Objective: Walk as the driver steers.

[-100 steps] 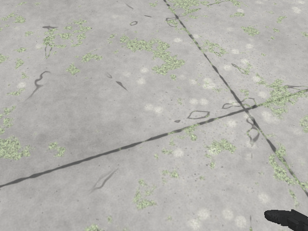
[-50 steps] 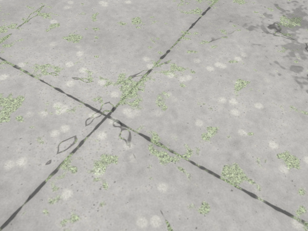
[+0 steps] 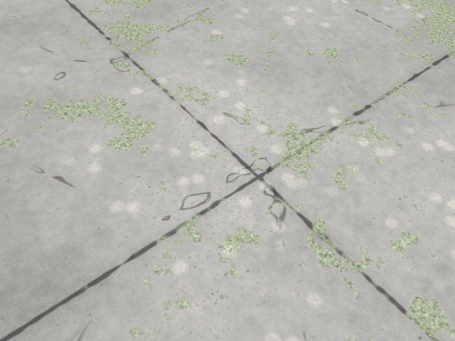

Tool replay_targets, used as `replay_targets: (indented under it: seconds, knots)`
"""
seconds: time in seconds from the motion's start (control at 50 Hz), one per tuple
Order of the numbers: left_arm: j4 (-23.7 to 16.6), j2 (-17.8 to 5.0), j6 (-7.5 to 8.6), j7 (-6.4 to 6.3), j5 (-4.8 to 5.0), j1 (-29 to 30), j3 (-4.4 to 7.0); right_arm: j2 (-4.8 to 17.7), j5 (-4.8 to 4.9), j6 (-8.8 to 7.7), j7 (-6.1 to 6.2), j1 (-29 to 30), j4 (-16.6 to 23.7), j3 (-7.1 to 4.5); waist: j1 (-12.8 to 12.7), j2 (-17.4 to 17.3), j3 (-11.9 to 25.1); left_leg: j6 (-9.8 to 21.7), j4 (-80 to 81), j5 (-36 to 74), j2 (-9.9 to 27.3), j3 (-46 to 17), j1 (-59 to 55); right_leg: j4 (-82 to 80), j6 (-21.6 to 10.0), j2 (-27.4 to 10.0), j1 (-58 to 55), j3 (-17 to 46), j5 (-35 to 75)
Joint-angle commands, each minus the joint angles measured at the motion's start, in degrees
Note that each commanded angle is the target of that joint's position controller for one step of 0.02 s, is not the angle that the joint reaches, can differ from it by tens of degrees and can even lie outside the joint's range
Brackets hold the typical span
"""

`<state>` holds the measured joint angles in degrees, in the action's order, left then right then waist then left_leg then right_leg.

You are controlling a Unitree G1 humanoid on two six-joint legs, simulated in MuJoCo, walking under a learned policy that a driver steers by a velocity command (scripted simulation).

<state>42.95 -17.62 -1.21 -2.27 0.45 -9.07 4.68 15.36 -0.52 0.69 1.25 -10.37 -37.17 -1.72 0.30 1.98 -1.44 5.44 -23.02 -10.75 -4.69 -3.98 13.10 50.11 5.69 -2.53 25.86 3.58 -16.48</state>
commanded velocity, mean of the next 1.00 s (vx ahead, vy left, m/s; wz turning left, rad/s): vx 0.41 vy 0.00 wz -0.18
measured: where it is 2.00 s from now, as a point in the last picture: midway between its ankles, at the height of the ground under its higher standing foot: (285, 205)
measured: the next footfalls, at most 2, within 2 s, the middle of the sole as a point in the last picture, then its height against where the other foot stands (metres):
right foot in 0.36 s outside the picture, level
left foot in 0.84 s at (259, 323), level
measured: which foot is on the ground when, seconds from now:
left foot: down 0.00-0.36, up 0.38-0.82, down 0.84-1.00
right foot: up 0.00-0.34, down 0.36-0.86, up 0.88-1.00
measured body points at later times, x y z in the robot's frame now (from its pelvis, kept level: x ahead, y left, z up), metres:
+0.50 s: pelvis +0.14 -0.11 +0.00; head +0.15 -0.14 +0.45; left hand +0.29 +0.14 -0.10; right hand +0.20 -0.41 -0.11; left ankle +0.14 +0.04 -0.67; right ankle +0.10 -0.19 -0.75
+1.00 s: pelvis +0.44 -0.17 -0.01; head +0.47 -0.18 +0.44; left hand +0.61 +0.07 -0.11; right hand +0.49 -0.46 -0.12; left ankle +0.50 -0.11 -0.75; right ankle +0.34 -0.28 -0.66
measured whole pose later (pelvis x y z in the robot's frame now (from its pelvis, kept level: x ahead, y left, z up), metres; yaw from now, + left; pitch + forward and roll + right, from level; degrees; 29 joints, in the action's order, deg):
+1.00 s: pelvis +0.44 -0.17 -0.01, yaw -13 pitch +1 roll +1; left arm 40.9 -16.8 5.7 0.4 -0.3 -14.8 0.9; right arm 16.7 0.2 -4.1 -1.8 -14.3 -41.0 -3.1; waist 0.7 1.3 -2.8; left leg 5.5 -23.3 -7.4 -7.1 -1.1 16.8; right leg 67.3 -0.6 -1.2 26.3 3.7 -19.8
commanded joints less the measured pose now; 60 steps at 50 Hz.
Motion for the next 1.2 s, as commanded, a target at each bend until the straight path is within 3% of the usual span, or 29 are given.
replay_targets:
  seconds: [0.02, 0.14, 0.26, 0.3, 0.34, 0.36, 0.38, 0.4, 0.42, 0.46, 0.48, 0.54, 0.6, 0.64, 0.72, 0.78, 0.8, 0.82, 0.84, 0.86, 0.88, 0.9, 0.92, 0.94, 0.96, 1.0, 1.06, 1.12, 1.2]
  knots:
    - [-4.5, -5.3, 2.03, 0.68, 0.65, 4.4, 0.53, 10.8, -0.4, -0.96, -0.11, -2.8, 1.3, -2.97, 3.9, -11.5, 1.1, 8.0, 13.4, -17.8, 17.0, -17.3, -6.7, -4.6, -0.9, -1.1, 4.8, -1.7, -0.8]
    - [-4.2, -4.3, 4.65, 2.13, 1.12, 4.2, -0.18, 11.4, 0.44, -3.06, -0.41, -4.5, -1.3, -3.54, 4.7, -7.5, -0.9, 8.3, 15.5, -17.1, 20.4, -16.0, -12.8, -8.9, -5.1, -2.5, 9.5, -1.4, -2.0]
    - [-4.8, -3.8, 5.02, 3.72, 1.5, 3.2, -0.96, 12.2, 1.49, -3.58, -1.62, -3.7, -2.3, -4.33, 3.5, -6.8, -0.8, 7.2, 14.7, -11.4, 20.1, -7.7, -9.8, -14.8, -7.8, -1.7, 2.4, -4.5, 0.3]
    - [-4.3, -3.8, 4.91, 4.08, 1.33, 0.6, -0.97, 12.2, 2.09, -3.34, -1.98, -2.6, -2.5, -4.44, 1.2, -5.7, -0.2, 5.7, 11.1, -9.7, 18.9, -3.6, -6.0, -19.0, -8.9, -0.1, -4.7, -7.0, 3.9]
    - [-2.0, -6.2, 4.59, 3.63, 1.6, -7.8, 0.34, 10.4, 1.69, -3.54, -2.01, -2.1, -2.4, -3.77, -3.1, -4.2, 2.9, 2.6, 0.1, -2.2, 15.6, 1.9, 1.6, -20.8, -10.9, 2.8, -18.6, -7.9, 2.8]
    - [-0.5, -11.0, 4.49, 2.98, 1.93, -16.2, 2.13, 6.9, 0.46, -4.02, -1.99, -0.7, -1.2, -2.49, -6.6, 4.0, 6.2, -1.6, -18.4, -0.2, 10.4, 8.6, 9.5, -25.9, -14.5, -4.4, -28.7, 4.3, -1.7]
    - [-1.3, -18.3, 4.98, 3.06, 1.42, -19.6, 3.39, 3.7, -0.75, -5.47, -2.0, 0.6, 3.3, -1.31, -5.8, 16.7, 7.9, -6.1, -38.3, -19.7, 0.5, 8.5, 31.3, -34.7, -24.9, -17.2, -39.7, 35.8, -11.5]
    - [-2.0, -13.2, 5.69, 3.4, 0.92, -18.8, 2.07, 8.5, 1.29, -6.99, -2.34, 1.7, 2.8, -2.25, -6.9, 9.2, 7.2, -5.3, -45.4, -20.9, 3.5, 0.1, 38.3, -38.4, -26.7, -18.8, -40.1, 40.1, -18.5]
    - [-3.0, -10.4, 6.07, 3.48, 0.41, -15.9, 1.21, 10.6, 2.62, -7.83, -2.91, 2.1, 2.9, -2.71, -5.5, 7.4, 3.1, -4.1, -45.7, -15.4, 6.2, -0.6, 40.4, -38.2, -24.8, -17.1, -37.6, 34.4, -15.6]
    - [-4.7, -7.9, 5.84, 3.49, 0.3, -11.4, 0.3, 10.4, 0.36, -8.32, -2.88, 2.5, 1.8, -2.82, -3.4, 1.6, 0.2, -4.5, -39.4, -7.0, 9.0, -0.1, 36.6, -37.8, -21.8, -12.4, -31.0, 24.3, -2.4]
    - [-5.3, -7.4, 5.66, 3.27, 0.08, -10.2, -0.08, 10.3, -0.34, -8.16, -2.95, 2.6, 1.9, -3.04, -2.1, 1.8, -0.1, -5.1, -36.3, -4.3, 9.5, 0.0, 33.1, -38.4, -21.0, -10.5, -27.9, 20.9, 4.1]
    - [-5.6, -8.7, 5.4, 2.2, 0.35, -10.0, 0.26, 8.0, -0.47, -7.23, -2.96, 3.6, 2.1, -2.63, -1.2, 2.2, -0.1, -7.9, -29.0, 1.7, 7.7, 2.2, 29.1, -38.9, -20.5, -7.4, -23.2, 14.4, 18.7]
    - [-4.3, -8.6, 5.2, 1.21, 0.45, -11.3, 0.17, 5.1, -0.07, -7.04, -3.07, 8.7, 2.8, -1.43, -2.8, 2.8, -1.0, -8.9, -15.8, 12.5, 5.8, 3.8, 23.0, -38.8, -17.6, -3.7, -18.4, 7.9, 22.4]
    - [-2.8, -8.4, 5.19, 0.97, 0.57, -14.2, 0.09, 4.0, 0.39, -7.28, -3.59, 13.1, 3.7, -0.93, -4.9, 3.2, -1.8, -8.5, -10.4, 17.9, 5.0, 4.4, 19.7, -39.4, -16.7, -4.0, -17.3, 7.8, 20.7]
    - [-0.5, -8.5, 5.16, 1.01, 0.59, -16.1, 0.07, 5.1, 1.34, -7.73, -4.54, 16.7, 4.8, -1.06, -5.7, 3.5, -3.6, -5.0, -4.6, 19.0, 5.5, 4.0, 21.6, -38.4, -16.1, -7.8, -24.6, 7.9, 21.3]
    - [0.4, -9.3, 4.53, 0.87, 0.22, -15.6, 0.36, 6.8, 1.28, -7.66, -4.89, 13.5, 4.2, -1.78, -3.4, 4.4, -1.0, -1.3, -4.6, 11.1, 3.6, 5.8, 18.6, -32.1, -14.7, -9.2, -31.6, 5.8, 40.8]
    - [0.3, -9.9, 4.12, 0.72, -0.1, -15.2, 0.49, 8.2, 1.23, -7.46, -4.69, 9.6, 3.2, -2.5, -1.4, 5.2, 2.6, 0.2, -5.6, 7.9, 1.7, 7.3, 13.7, -26.4, -14.2, -8.7, -33.3, 4.8, 53.2]
    - [0.0, -10.0, 3.55, 0.6, -0.46, -13.8, 0.32, 9.8, 1.24, -7.2, -4.36, 1.9, 1.3, -3.44, 3.0, 4.7, 7.7, 2.2, -4.4, 9.3, 0.4, 8.6, 3.9, -16.4, -12.9, -7.0, -32.3, 2.3, 61.5]
    - [-1.2, -9.0, 3.47, 0.4, -1.23, -13.2, -0.31, 11.7, 0.88, -6.8, -3.94, -7.8, -0.4, -3.97, 7.2, 2.2, 14.8, 5.6, -7.0, 12.2, 6.5, 1.1, -13.8, -2.4, -11.6, -5.8, -21.5, 1.8, 52.8]
    - [-2.3, -3.0, 4.43, 1.17, -1.51, -20.8, -2.04, 17.3, 0.59, -6.57, -3.98, -13.5, -1.2, -5.5, 3.9, -13.7, 23.9, 17.5, -6.5, 4.3, 22.0, -28.5, -37.4, 23.8, -5.9, 4.6, 3.2, -0.8, 14.1]
    - [-2.0, -5.2, 5.87, 1.83, -1.07, -19.2, -2.2, 12.2, 1.99, -6.42, -4.07, -14.7, -2.3, -4.57, 5.4, -14.4, 26.5, 17.9, 3.3, -5.1, 24.0, -43.0, -41.1, 29.5, -5.9, 7.4, 12.1, 4.6, -13.4]
    - [-4.4, -8.6, 7.16, 2.58, 1.07, -11.4, -1.33, 10.1, 2.1, -5.99, -3.38, -10.3, -1.4, -3.94, 5.9, -10.7, 15.5, 14.6, 5.4, -10.2, 22.3, -35.7, -33.0, 30.5, -6.6, 3.5, 17.5, 5.8, -10.1]
    - [-5.9, -8.5, 8.19, 2.8, 1.16, -6.4, -1.66, 9.5, 1.48, -5.6, -3.03, -6.6, -0.4, -3.67, 4.9, -4.3, 9.0, 12.6, 7.3, -7.8, 20.1, -29.8, -23.1, 27.0, -7.3, 1.2, 17.0, 4.6, -6.1]
    - [-6.5, -7.8, 8.72, 2.75, 0.11, -4.2, -1.63, 8.9, 1.02, -5.43, -2.96, -4.4, 0.0, -3.38, 2.9, -0.6, 3.8, 12.1, 8.8, -1.8, 18.0, -25.8, -14.6, 22.4, -7.0, -0.2, 15.8, 3.5, -4.2]
    - [-6.6, -7.5, 8.69, 2.63, -0.75, -4.9, -1.42, 8.3, 0.36, -5.57, -2.75, -3.3, 0.5, -3.07, 0.7, -1.1, 2.6, 11.7, 10.2, 3.8, 16.1, -22.6, -9.4, 18.8, -6.7, -1.7, 12.4, 3.4, -2.4]
    - [-6.4, -6.0, 8.04, 2.46, -1.43, -7.3, -1.71, 8.1, 0.74, -5.44, -2.35, -2.1, 0.9, -3.09, -1.6, -4.0, 2.1, 12.3, 11.9, 9.4, 13.9, -19.1, -3.9, 13.6, -5.0, -2.6, 9.5, 2.3, -1.7]
    - [-8.2, -3.7, 7.37, 2.03, -2.1, -3.6, -2.74, 10.0, 1.37, -5.44, -1.51, -3.3, 0.1, -3.73, -1.1, -4.9, 0.4, 11.8, 12.7, 14.2, 11.6, -13.0, 3.6, 2.7, -2.1, -2.2, 7.3, -0.3, 3.6]
    - [-9.9, -2.1, 7.8, 2.34, -1.68, 4.4, -3.39, 11.2, 1.95, -4.73, -0.8, -6.4, -1.0, -4.22, 2.3, -5.0, 0.3, 8.2, 11.2, 9.7, 8.2, -10.0, 7.4, -11.7, -1.3, 0.9, 0.9, -1.1, 18.5]
    - [-10.9, -4.6, 8.32, 2.81, -0.21, 7.7, -2.27, 11.0, 2.64, -3.65, -0.39, -10.4, -2.3, -4.35, 3.2, -6.6, 1.6, 5.8, 6.4, 2.4, 10.4, -16.1, 1.2, -19.9, -1.8, 2.3, -2.2, 1.7, 20.1]
Keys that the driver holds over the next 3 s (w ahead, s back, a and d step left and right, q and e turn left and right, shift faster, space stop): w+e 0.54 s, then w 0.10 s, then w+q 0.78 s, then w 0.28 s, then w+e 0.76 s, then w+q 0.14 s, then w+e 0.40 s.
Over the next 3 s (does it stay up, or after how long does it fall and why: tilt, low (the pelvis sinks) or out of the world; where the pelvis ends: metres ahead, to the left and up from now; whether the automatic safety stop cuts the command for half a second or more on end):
stays up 1.52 -0.29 -0.01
